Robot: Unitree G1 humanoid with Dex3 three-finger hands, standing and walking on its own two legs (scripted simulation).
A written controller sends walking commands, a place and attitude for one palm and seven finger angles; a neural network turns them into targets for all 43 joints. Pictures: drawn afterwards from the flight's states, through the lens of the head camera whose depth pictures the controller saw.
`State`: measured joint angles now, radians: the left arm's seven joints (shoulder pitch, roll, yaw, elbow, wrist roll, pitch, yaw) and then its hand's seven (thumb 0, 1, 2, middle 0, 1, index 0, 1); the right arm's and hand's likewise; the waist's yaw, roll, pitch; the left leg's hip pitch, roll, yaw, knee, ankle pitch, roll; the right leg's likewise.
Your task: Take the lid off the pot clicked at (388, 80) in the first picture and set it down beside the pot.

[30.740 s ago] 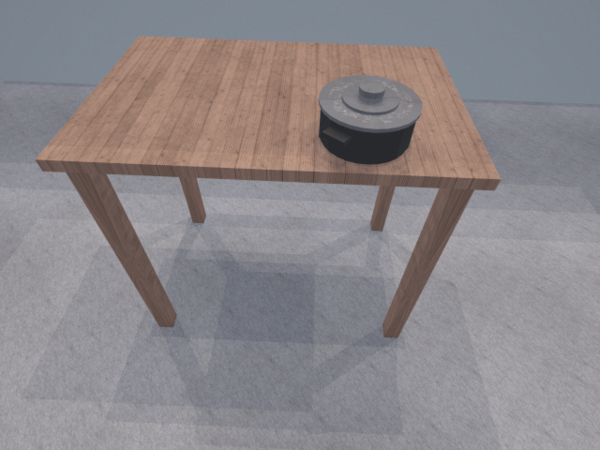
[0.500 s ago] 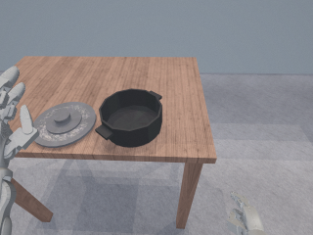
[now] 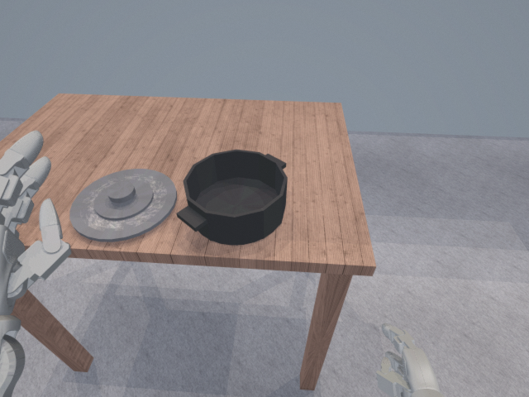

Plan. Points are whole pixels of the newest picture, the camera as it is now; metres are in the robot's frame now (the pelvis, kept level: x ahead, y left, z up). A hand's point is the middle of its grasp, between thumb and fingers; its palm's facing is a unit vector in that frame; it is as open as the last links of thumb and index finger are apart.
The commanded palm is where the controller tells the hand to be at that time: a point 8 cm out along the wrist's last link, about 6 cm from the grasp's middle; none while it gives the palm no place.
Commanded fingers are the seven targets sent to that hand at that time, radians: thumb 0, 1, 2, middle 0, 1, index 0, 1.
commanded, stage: step back with the hand held close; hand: left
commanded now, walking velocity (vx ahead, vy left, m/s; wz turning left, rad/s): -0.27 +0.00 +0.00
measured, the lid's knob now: (121, 192) +0.44 +0.36 +0.05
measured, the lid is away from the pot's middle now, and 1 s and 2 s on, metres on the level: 0.23 0.23 0.23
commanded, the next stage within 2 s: stop stepping back and stand still in 1.50 s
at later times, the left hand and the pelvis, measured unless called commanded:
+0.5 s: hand (29, 273) +0.16 +0.26 +0.21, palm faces +0.35 -0.78 -0.52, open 7.4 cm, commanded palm +0.09 +0.31 +0.23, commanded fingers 0.00 0.90 0.90 -0.20 -0.30 -0.20 -0.30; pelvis -0.04 +0.03 -0.01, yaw +0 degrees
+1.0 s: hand out of the picture +0.11 +0.29 +0.22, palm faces +0.39 -0.80 -0.46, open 7.4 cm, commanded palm +0.06 +0.34 +0.23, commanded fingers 0.00 0.90 0.90 -0.20 -0.30 -0.20 -0.30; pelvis -0.09 +0.06 -0.02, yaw -2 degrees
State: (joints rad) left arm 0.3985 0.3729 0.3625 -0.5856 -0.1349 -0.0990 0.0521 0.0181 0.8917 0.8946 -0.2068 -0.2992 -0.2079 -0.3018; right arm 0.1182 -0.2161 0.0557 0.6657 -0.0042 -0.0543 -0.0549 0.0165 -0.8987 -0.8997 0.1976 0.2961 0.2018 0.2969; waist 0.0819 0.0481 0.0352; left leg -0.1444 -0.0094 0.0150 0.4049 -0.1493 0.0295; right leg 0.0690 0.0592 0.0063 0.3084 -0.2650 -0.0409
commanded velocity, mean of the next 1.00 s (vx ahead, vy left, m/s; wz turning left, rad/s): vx -0.30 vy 0.00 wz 0.00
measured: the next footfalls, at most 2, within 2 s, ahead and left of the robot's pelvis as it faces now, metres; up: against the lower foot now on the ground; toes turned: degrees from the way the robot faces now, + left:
right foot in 0.98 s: -0.11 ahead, -0.07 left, -0.01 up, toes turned -2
right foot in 1.40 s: -0.18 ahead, -0.02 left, +0.00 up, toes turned -7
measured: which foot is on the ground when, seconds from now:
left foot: down 0.00-1.00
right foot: down 0.00-0.76, up 0.78-0.96, down 0.98-1.00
